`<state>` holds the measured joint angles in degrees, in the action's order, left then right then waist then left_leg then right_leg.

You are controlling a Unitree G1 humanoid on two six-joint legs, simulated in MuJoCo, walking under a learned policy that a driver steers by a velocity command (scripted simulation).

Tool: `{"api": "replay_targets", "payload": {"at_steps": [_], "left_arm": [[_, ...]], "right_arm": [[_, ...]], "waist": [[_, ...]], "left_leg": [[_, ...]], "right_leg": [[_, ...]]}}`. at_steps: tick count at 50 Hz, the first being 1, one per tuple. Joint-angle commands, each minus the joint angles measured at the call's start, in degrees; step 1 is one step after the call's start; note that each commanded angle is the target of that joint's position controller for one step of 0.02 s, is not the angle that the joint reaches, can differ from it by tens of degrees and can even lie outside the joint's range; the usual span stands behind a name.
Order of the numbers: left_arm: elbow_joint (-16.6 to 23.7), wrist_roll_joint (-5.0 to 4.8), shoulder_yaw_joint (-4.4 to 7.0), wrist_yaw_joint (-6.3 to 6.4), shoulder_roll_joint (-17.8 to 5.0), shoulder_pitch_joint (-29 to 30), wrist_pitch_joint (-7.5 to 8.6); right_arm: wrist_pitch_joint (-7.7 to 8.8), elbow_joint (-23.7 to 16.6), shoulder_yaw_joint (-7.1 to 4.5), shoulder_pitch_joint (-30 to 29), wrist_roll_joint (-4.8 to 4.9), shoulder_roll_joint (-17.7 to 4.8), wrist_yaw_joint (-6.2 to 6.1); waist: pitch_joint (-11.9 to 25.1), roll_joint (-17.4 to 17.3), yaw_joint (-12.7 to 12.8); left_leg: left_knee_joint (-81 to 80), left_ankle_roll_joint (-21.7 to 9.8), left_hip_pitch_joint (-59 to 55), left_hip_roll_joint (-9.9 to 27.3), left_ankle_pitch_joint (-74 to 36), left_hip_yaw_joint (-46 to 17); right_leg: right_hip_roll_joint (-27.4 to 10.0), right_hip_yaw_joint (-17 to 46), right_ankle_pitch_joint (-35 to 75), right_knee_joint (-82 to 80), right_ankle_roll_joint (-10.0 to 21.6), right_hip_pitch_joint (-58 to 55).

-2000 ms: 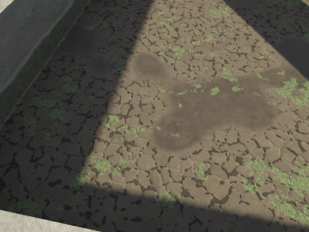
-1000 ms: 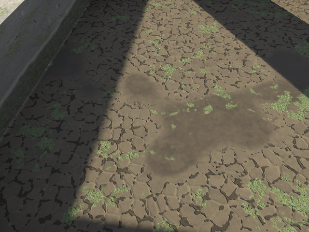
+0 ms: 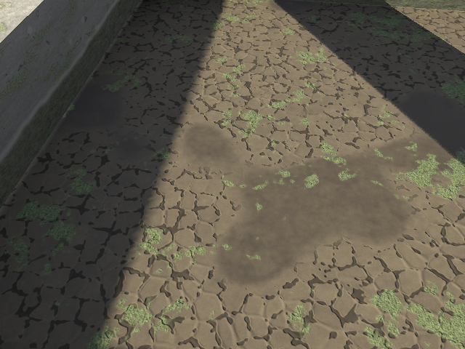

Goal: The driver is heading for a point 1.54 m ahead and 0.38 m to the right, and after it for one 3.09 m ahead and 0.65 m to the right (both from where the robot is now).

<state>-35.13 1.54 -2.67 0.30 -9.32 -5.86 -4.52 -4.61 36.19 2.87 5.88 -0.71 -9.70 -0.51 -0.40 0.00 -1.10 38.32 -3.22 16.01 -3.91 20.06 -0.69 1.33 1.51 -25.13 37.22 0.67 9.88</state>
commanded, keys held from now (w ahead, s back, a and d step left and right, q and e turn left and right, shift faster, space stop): w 1.00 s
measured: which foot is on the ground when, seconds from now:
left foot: down 0.00-1.00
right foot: down 0.00-1.00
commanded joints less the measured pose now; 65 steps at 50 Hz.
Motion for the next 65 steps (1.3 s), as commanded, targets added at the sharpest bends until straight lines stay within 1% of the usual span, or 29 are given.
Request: {"api": "replay_targets", "payload": {"at_steps": [1,20,21,23,24,27,28,30,32,33,35,39,40,41,43,44,46,47,49,50,52,55,56,57,59,60,62,64,65], "left_arm": [[4.71,-0.11,0.85,-0.01,-3.88,3.52,1.21],[4.73,-0.04,0.57,0.21,-3.99,1.67,1.67],[6.02,-0.37,0.62,0.15,-4.67,3.93,1.11],[5.78,-0.07,1.11,0.26,-5.05,3.07,0.87],[4.53,0.03,1.09,0.5,-4.27,0.28,1.44],[4.93,0.07,0.64,0.29,-3.55,2.17,1.34],[6.35,-0.26,0.63,0.15,-4.17,4.66,0.71],[4.77,0.13,1.07,0.34,-4.33,1.16,1.16],[5.08,0.1,0.61,0.26,-3.36,2.15,1.36],[6.45,-0.24,0.68,0.25,-4.33,5.21,0.86],[4.97,0.08,1.03,0.37,-4.1,1.77,1.17],[5.26,0.08,0.66,0.21,-3.68,3.27,1.41],[6.66,-0.31,0.55,0.13,-4.06,5.61,0.92],[4.96,0.09,0.9,0.28,-4.04,2.28,1.4],[6.6,-0.25,0.54,0.22,-3.92,5.36,1.04],[4.87,0.05,0.9,0.39,-4.0,2.26,1.52],[6.62,-0.25,0.5,0.25,-3.81,5.53,1.0],[4.88,0.08,0.87,0.38,-3.87,2.3,1.48],[5.21,0.11,0.49,0.29,-3.21,2.96,1.53],[6.49,-0.21,0.48,0.19,-3.81,5.47,1.07],[4.87,0.08,0.94,0.39,-3.89,1.84,1.42],[5.11,0.12,0.53,0.29,-3.29,3.11,1.62],[6.57,-0.24,0.5,0.19,-3.88,5.67,1.03],[4.86,0.11,0.81,0.31,-3.84,2.29,1.44],[6.49,-0.16,0.47,0.22,-3.78,5.24,1.08],[4.74,0.1,0.84,0.39,-3.89,2.06,1.57],[6.52,-0.18,0.46,0.27,-3.75,5.4,1.06],[4.84,0.1,0.96,0.45,-3.9,1.81,1.46],[5.15,0.1,0.54,0.38,-3.08,2.54,1.51]], "right_arm": [[1.05,-6.04,-1.05,-5.91,-0.15,-4.22,-0.01],[1.37,-6.69,-0.75,-5.62,-0.44,-3.19,-0.24],[1.58,-7.66,-0.8,-7.62,-0.96,-3.2,0.59],[2.08,-6.74,-0.83,-5.34,-1.52,-2.94,0.81],[2.13,-5.64,-0.74,-2.95,-0.61,-2.82,-0.16],[1.39,-6.54,-0.7,-6.28,-0.13,-3.01,-0.41],[1.47,-7.57,-0.68,-8.16,-0.61,-2.96,0.51],[1.81,-5.83,-0.64,-3.16,-0.58,-2.89,0.11],[1.66,-6.48,-0.66,-5.96,-0.18,-3.0,-0.31],[1.68,-7.67,-0.61,-8.12,-0.61,-3.06,0.66],[1.85,-5.92,-0.56,-3.23,-0.56,-2.87,0.17],[1.36,-6.81,-0.56,-5.82,-0.1,-3.17,-0.11],[1.57,-7.91,-0.51,-7.9,-0.67,-3.02,0.79],[1.72,-6.38,-0.51,-3.64,-0.64,-2.74,0.15],[1.83,-7.84,-0.55,-7.61,-0.86,-3.01,0.8],[1.92,-6.36,-0.5,-3.55,-0.65,-2.68,0.09],[1.8,-7.89,-0.5,-7.64,-0.79,-2.93,0.77],[1.88,-6.41,-0.48,-3.55,-0.61,-2.61,0.07],[1.53,-6.86,-0.52,-5.37,-0.22,-3.04,-0.11],[1.76,-8.01,-0.47,-7.68,-0.79,-2.82,0.74],[2.01,-6.16,-0.46,-2.69,-0.62,-2.7,0.14],[1.55,-6.99,-0.52,-5.56,-0.16,-3.02,-0.15],[1.65,-8.14,-0.43,-7.7,-0.66,-2.85,0.73],[1.74,-6.6,-0.43,-3.46,-0.6,-2.63,0.1],[1.86,-8.07,-0.47,-7.37,-0.85,-2.88,0.77],[1.96,-6.55,-0.45,-3.26,-0.62,-2.62,0.07],[1.86,-8.11,-0.44,-7.41,-0.77,-2.87,0.74],[2.11,-6.3,-0.42,-2.52,-0.57,-2.64,0.11],[1.87,-6.69,-0.45,-4.51,-0.18,-2.94,-0.07]], "waist": [[3.12,-0.43,0.46],[3.29,-0.13,0.27],[0.99,-0.31,-0.69],[5.42,0.45,-0.87],[10.23,0.92,0.35],[3.83,-0.32,0.63],[1.01,-0.54,-0.39],[8.72,0.96,0.2],[4.46,-0.49,0.74],[1.09,0.06,-0.46],[8.4,0.88,0.24],[2.74,-0.02,0.41],[0.48,-0.25,-0.52],[7.01,0.82,0.03],[1.27,-0.4,-0.52],[7.7,0.83,0.0],[1.18,-0.47,-0.56],[7.75,0.65,0.0],[3.7,-0.52,0.44],[1.23,-0.57,-0.6],[8.85,0.61,0.08],[3.62,-0.38,0.42],[0.71,-0.46,-0.58],[7.02,0.43,0.0],[1.39,-0.56,-0.54],[7.84,0.67,-0.01],[1.18,-0.46,-0.55],[8.96,0.81,0.09],[5.21,-0.34,0.57]], "left_leg": [[-8.28,-0.96,0.84,4.75,-12.23,-5.65],[-7.06,-0.81,-0.69,4.2,-12.47,-4.45],[-4.3,-0.67,0.42,4.44,-22.14,-2.49],[-3.66,-0.67,-1.2,4.47,-25.16,-2.14],[-5.65,-0.79,-3.65,4.37,-16.33,-3.79],[-6.86,-1.0,-0.91,4.71,-14.22,-4.61],[-4.37,-0.74,0.75,4.87,-23.17,-2.52],[-6.09,-0.86,-2.29,4.54,-15.1,-4.11],[-7.09,-1.01,-0.75,4.76,-13.45,-4.72],[-4.43,-0.82,0.77,4.9,-22.79,-2.67],[-6.36,-0.85,-1.86,4.69,-14.55,-4.18],[-7.74,-0.99,0.61,4.95,-12.07,-5.07],[-4.83,-0.74,1.53,4.92,-21.55,-2.69],[-6.85,-0.88,-1.32,4.67,-13.06,-4.37],[-4.75,-0.7,0.93,4.78,-21.73,-2.57],[-6.69,-0.92,-1.95,4.69,-13.47,-4.3],[-4.74,-0.73,0.95,4.88,-22.11,-2.55],[-6.67,-0.95,-2.0,4.78,-13.73,-4.31],[-7.59,-0.95,-0.01,4.88,-12.24,-4.77],[-4.72,-0.84,0.76,4.97,-22.16,-2.63],[-6.5,-0.9,-2.21,4.87,-14.3,-4.14],[-7.62,-1.07,-0.16,5.07,-12.25,-4.92],[-4.93,-0.81,1.21,5.09,-21.9,-2.65],[-6.89,-0.96,-1.35,4.91,-13.31,-4.36],[-4.75,-0.81,0.86,4.96,-21.94,-2.57],[-6.67,-1.02,-2.0,4.9,-13.48,-4.3],[-4.71,-0.82,1.01,5.03,-22.11,-2.55],[-6.44,-0.94,-2.29,5.01,-14.36,-4.11],[-7.26,-0.99,-0.52,5.08,-12.9,-4.56]], "right_leg": [[-1.45,1.92,11.65,-4.71,0.9,-0.47],[-1.82,2.87,14.69,-5.5,1.37,-0.14],[-3.21,4.13,25.97,-4.5,1.32,1.49],[-3.27,3.96,29.04,-3.18,1.29,-0.8],[-1.86,2.36,17.41,-4.04,1.09,-3.44],[-1.38,2.29,13.74,-5.0,1.09,-0.38],[-2.62,3.46,24.25,-3.97,1.01,1.51],[-1.74,2.4,15.82,-3.96,1.08,-2.81],[-1.5,2.41,13.0,-5.0,1.01,-0.64],[-2.71,3.59,23.77,-4.06,1.04,1.65],[-1.74,2.44,14.87,-3.95,1.05,-2.52],[-1.38,2.49,11.95,-4.97,1.04,0.05],[-2.77,3.75,23.15,-4.13,0.99,2.06],[-1.89,2.88,14.31,-4.42,1.19,-1.83],[-2.95,3.91,23.72,-4.23,1.04,1.73],[-1.94,2.91,14.42,-4.43,1.24,-2.08],[-2.83,3.76,23.45,-4.13,0.98,1.86],[-1.84,2.81,14.2,-4.34,1.17,-2.03],[-1.52,2.59,12.33,-4.96,1.02,-0.17],[-2.8,3.8,23.37,-4.11,1.01,1.84],[-1.71,2.54,14.36,-3.94,1.0,-2.53],[-1.44,2.61,11.93,-4.93,1.05,-0.11],[-2.62,3.65,22.71,-4.02,0.92,2.11],[-1.74,2.78,13.82,-4.25,1.09,-1.66],[-2.82,3.82,23.34,-4.08,0.94,1.85],[-1.84,2.88,14.02,-4.29,1.15,-1.97],[-2.77,3.75,23.24,-4.02,0.92,1.98],[-1.63,2.56,14.09,-3.82,0.97,-2.48],[-1.39,2.41,12.22,-4.54,0.84,-0.69]]}}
